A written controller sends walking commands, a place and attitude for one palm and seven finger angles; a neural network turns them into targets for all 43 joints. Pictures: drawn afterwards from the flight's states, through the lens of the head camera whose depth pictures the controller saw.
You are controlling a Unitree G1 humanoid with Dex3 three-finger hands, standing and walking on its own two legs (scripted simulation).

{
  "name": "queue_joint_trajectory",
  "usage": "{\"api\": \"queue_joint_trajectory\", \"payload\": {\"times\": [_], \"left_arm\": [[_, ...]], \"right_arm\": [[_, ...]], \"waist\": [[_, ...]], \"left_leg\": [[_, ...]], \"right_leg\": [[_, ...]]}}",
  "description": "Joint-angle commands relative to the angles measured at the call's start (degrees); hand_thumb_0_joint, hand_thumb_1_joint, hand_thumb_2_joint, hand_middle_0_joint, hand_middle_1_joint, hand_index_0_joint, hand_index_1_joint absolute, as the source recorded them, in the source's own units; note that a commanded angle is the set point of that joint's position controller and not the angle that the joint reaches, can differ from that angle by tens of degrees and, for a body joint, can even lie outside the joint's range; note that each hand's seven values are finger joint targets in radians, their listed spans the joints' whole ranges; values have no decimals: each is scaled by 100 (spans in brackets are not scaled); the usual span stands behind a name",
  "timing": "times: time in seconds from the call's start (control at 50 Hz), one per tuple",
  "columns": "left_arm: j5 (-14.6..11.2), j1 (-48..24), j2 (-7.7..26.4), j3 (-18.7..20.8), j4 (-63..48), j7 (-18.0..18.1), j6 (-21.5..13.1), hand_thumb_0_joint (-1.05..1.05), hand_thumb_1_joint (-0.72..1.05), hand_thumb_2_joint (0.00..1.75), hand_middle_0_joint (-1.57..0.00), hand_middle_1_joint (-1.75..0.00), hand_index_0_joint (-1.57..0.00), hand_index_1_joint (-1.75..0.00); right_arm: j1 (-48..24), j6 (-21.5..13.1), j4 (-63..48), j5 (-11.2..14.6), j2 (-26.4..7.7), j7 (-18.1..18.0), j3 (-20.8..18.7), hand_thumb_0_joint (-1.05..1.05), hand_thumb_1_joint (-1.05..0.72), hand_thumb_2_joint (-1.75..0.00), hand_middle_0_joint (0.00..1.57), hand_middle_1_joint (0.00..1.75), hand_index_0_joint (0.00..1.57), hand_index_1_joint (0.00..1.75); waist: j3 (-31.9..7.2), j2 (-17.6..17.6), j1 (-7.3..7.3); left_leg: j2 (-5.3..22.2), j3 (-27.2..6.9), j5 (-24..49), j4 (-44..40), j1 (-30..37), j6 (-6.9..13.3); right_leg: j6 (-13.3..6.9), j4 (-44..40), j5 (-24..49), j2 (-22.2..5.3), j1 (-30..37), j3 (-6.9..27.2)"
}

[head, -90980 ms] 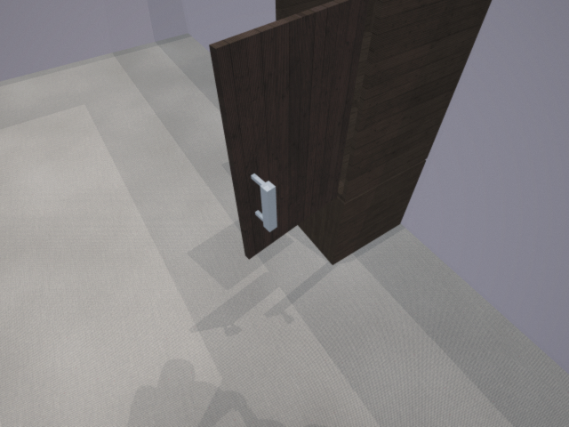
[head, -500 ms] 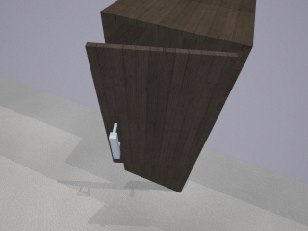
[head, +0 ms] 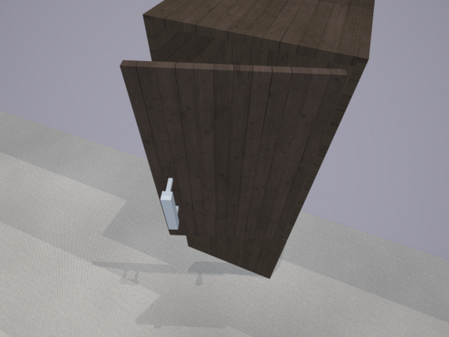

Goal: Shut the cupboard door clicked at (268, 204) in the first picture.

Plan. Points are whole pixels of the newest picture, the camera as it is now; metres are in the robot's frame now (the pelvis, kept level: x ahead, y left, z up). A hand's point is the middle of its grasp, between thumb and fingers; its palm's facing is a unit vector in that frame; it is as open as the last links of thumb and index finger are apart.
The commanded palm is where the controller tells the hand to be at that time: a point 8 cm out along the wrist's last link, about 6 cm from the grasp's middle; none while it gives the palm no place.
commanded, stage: look again from close up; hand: left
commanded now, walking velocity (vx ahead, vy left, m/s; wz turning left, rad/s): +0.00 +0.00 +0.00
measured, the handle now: (172, 204) +0.43 +0.16 -0.11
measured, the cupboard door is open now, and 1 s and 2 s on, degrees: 19 19 19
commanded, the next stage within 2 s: raise the hand and make a fist in 0.36 s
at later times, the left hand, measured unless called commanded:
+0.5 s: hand out of the picture -0.04 +0.14 -0.17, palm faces +0.07 -0.99 -0.13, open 7.4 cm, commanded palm +0.06 +0.19 -0.07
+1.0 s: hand out of the picture +0.09 +0.15 -0.10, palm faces +0.16 -0.99 -0.05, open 5.6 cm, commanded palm +0.10 +0.19 -0.07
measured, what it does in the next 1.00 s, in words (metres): lowers itself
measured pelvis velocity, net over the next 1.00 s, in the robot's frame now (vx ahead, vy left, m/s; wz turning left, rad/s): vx -0.06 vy -0.05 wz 0.01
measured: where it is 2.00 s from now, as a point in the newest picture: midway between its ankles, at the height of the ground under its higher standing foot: outside the picture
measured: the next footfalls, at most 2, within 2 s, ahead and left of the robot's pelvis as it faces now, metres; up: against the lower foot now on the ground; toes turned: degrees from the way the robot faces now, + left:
none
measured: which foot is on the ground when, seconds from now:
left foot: down 0.00-1.00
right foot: down 0.00-1.00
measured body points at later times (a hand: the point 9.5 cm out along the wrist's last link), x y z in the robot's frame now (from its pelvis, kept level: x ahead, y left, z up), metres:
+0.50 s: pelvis -0.04 -0.02 +0.00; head -0.04 -0.01 +0.45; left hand -0.04 +0.19 -0.16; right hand -0.03 -0.24 -0.15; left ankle +0.00 +0.04 -0.74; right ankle -0.03 -0.13 -0.74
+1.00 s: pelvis -0.06 -0.05 -0.12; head +0.00 -0.03 +0.32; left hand +0.08 +0.21 -0.09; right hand +0.19 -0.28 -0.15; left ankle +0.00 +0.04 -0.74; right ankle -0.03 -0.13 -0.74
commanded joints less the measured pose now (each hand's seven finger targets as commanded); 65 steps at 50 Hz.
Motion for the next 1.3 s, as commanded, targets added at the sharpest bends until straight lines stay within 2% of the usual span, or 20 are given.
{"api": "queue_joint_trajectory", "payload": {"times": [0.0, 0.12, 0.32, 0.42, 0.44, 0.46, 0.48, 0.5, 0.52, 0.56, 0.62, 0.68, 0.76, 0.8, 0.88, 1.02, 1.08, 1.16, 1.2, 1.28], "left_arm": [[-10, 673, 505, 73, -118, -7, -24, 0, 90, 90, -20, -30, -20, -30], [71, 528, 552, 57, -352, -100, 75, 0, 90, 90, -20, -30, -20, -30], [52, 733, 560, 41, -419, -131, 7, 0, 90, 90, -20, -30, -20, -30], [46, 791, 523, 24, -344, -132, -4, 0, 90, 90, -20, -30, -20, -30], [167, 973, 710, 51, -198, 42, -85, 0, 90, 90, -20, -30, -20, -30], [-776, -3959, 3323, 1788, -9915, -8, -1499, 0, 90, 90, -20, -30, -20, -30], [-769, -632, 1126, 36, -8390, 47, -1107, 0, 90, 90, -22, -32, -22, -32], [-938, -640, 1071, 291, -7913, 343, -801, 0, 90, 90, -24, -34, -24, -34], [-854, 1026, -288, -451, -5689, 326, -80, 0, 90, 90, -25, -36, -25, -36], [-1017, 239, -10, -486, -6956, 290, -434, 0, 90, 90, -29, -40, -29, -40], [-882, 284, -76, -213, -5464, 34, -1307, 0, 90, 90, -35, -46, -35, -46], [-1294, 1905, -85, 293, -4946, -868, -2638, 0, 90, 90, -40, -52, -40, -52], [-1625, 2032, 854, 1278, -5094, -2107, -3671, 0, 90, 90, -47, -60, -47, -60], [-1481, 1734, 1459, 1655, -6013, -1979, -3520, 0, 90, 90, -51, -64, -51, -64], [-1511, 875, 1380, 1403, -8296, -1441, -3454, 0, 90, 90, -58, -72, -58, -72], [-1667, 195, 747, 341, -8343, -1913, -3932, 0, 90, 90, -71, -86, -71, -86], [-1694, 969, 887, 563, -7205, -2422, -3050, 0, 90, 90, -77, -92, -77, -92], [-1914, 1484, 1525, 1585, -7518, -2533, -1753, 0, 90, 90, -84, -100, -84, -100], [-1981, 1695, 1734, 2184, -8042, -2121, -1656, 0, 90, 90, -88, -104, -88, -104], [-1950, 1661, 1130, 1815, -8513, -1499, -2435, 0, 90, 90, -95, -112, -95, -112]], "right_arm": [[300, 14, -369, 22, -598, -32, -133, 0, -90, -90, 20, 30, 20, 30], [185, 155, -476, -30, -719, 110, -178, 0, -90, -90, 20, 30, 20, 30], [211, 82, -423, 2, -680, 111, -141, 0, -90, -90, 20, 30, 20, 30], [238, 72, -267, 19, -596, 106, -110, 0, -90, -90, 20, 30, 20, 30], [-279, 62, -656, 22, -808, 137, -84, 0, -90, -90, 20, 30, 20, 30], [152, -885, -2732, 125, -2034, -408, -406, 0, -90, -90, 20, 30, 20, 30], [-401, -1399, -2437, 330, -1154, -394, 71, 0, -90, -90, 20, 30, 20, 30], [-424, -1623, -2142, 325, -1408, -410, -60, 0, -90, -90, 20, 30, 20, 30], [-505, -1641, -1869, 404, -996, -233, 2, 0, -90, -90, 20, 30, 20, 30], [-544, -1794, -2521, 482, -1348, -180, -102, 0, -90, -90, 20, 30, 20, 30], [-527, -1975, -2743, 241, -1392, -41, -270, 0, -90, -90, 20, 30, 20, 30], [-747, -2058, -3171, 93, -1319, 151, -541, 0, -90, -90, 20, 30, 20, 30], [-1157, -1721, -3928, 160, -1319, 357, -647, 0, -90, -90, 20, 30, 20, 30], [-1315, -1549, -4220, 165, -1357, 346, -669, 0, -90, -90, 20, 30, 20, 30], [-1168, -1386, -4522, 135, -1231, 279, -575, 0, -90, -90, 20, 30, 20, 30], [-759, -1570, -3904, 106, -1344, -13, -452, 0, -90, -90, 20, 30, 20, 30], [-744, -1473, -4010, 269, -1374, -125, -491, 0, -90, -90, 20, 30, 20, 30], [-977, -1149, -4430, 408, -1263, -157, -504, 0, -90, -90, 20, 30, 20, 30], [-1041, -1026, -4453, 339, -1079, -141, -509, 0, -90, -90, 20, 30, 20, 30], [-828, -1050, -4199, 240, -867, -70, -503, 0, -90, -90, 20, 30, 20, 30]], "waist": [[-703, -257, 45], [802, -43, 14], [161, -208, 14], [219, -101, 29], [689, -286, 235], [-1621, 552, -1113], [-2288, 1906, -222], [-1992, 1741, -182], [-667, 1074, -120], [30, 867, -277], [323, -1321, -424], [-617, -2539, 266], [-1313, -795, 598], [-1616, 512, 761], [-2403, 1470, 490], [-2172, 182, -540], [-2136, -613, -308], [-3193, -448, 410], [-3671, -161, 695], [-3163, 68, 489]], "left_leg": [[1095, -932, 2349, 176, 264, -304], [1017, -1242, -1151, -915, -995, -242], [968, -979, -492, -727, -391, -232], [967, -896, -347, -698, -387, -260], [1057, -617, 29, 134, -744, -460], [792, -737, 617, -241, 909, -346], [870, -665, 276, -383, 1393, -573], [884, -795, -279, -572, 788, -810], [843, -1033, -1158, -783, -280, -755], [684, -1104, -1716, -256, -807, -581], [444, -1094, -1814, 1083, -2062, -565], [308, -621, -1317, 2358, -3211, -609], [125, -336, -1492, 3287, -4314, -648], [153, -335, -1515, 3300, -4215, -568], [410, -789, -1570, 3263, -3577, -468], [539, -966, -1114, 4582, -4271, -315], [553, -863, -1363, 4578, -4855, -305], [421, -690, -585, 4307, -4673, -345], [437, -725, -25, 4218, -4371, -384], [502, -721, 401, 4061, -4004, -476]], "right_leg": [[-414, -8, 1492, -463, 201, 425], [-435, -195, -389, -265, -680, 561], [-415, -496, -107, -358, -603, 796], [-401, -589, 49, -377, -561, 786], [-317, -537, 784, -498, -883, 750], [-207, 281, 731, 156, -838, 175], [-405, 435, 75, 479, -990, -139], [-418, 789, -357, 528, -877, -211], [-384, 952, -492, 359, -1456, -294], [-336, 609, -554, 242, -1629, -192], [-245, 1058, -1613, 183, -3061, -249], [-263, 1717, -2388, 150, -3469, 36], [-431, 2620, -2287, -4, -3379, 719], [-497, 3033, -2240, 112, -3649, 672], [-507, 3491, -1463, 275, -4159, 454], [-328, 3573, -1283, 431, -5018, 502], [-252, 3247, -1804, 342, -4571, 687], [-131, 3237, -739, 123, -3145, 908], [-100, 3536, 334, 161, -2703, 766], [-161, 3747, 1212, 241, -3159, 478]]}}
